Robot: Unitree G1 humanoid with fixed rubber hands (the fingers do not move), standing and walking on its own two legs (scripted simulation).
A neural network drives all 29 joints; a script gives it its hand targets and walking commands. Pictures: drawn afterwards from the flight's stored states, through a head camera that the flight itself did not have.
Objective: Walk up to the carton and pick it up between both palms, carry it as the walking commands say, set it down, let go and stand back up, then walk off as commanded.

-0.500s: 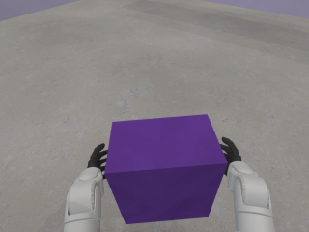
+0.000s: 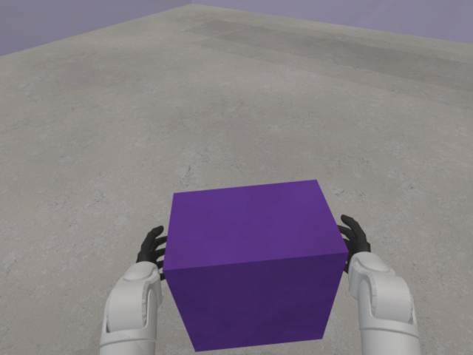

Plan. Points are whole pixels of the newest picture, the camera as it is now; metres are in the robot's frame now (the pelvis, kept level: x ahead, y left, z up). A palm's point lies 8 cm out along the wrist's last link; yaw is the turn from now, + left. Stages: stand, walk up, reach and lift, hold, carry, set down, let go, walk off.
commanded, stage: carry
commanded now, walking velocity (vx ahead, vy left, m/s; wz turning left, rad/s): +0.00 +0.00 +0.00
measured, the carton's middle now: (252, 270) +0.29 -0.01 -0.02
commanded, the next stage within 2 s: none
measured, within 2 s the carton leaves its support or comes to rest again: neither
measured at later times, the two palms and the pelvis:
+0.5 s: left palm (154, 269) +0.26 +0.16 +0.04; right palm (354, 253) +0.28 -0.19 +0.05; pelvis +0.01 -0.01 +0.00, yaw +0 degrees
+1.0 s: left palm (152, 279) +0.24 +0.16 +0.04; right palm (359, 262) +0.26 -0.18 +0.05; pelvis -0.01 +0.00 +0.00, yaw +0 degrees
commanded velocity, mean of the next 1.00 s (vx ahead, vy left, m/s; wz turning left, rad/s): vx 0.00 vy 0.00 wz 0.00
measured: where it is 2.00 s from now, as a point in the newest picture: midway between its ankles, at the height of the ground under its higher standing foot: outside the picture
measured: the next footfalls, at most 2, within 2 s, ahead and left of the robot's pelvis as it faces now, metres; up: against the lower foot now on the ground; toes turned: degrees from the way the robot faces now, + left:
none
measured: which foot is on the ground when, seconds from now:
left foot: down 0.00-1.00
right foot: down 0.00-1.00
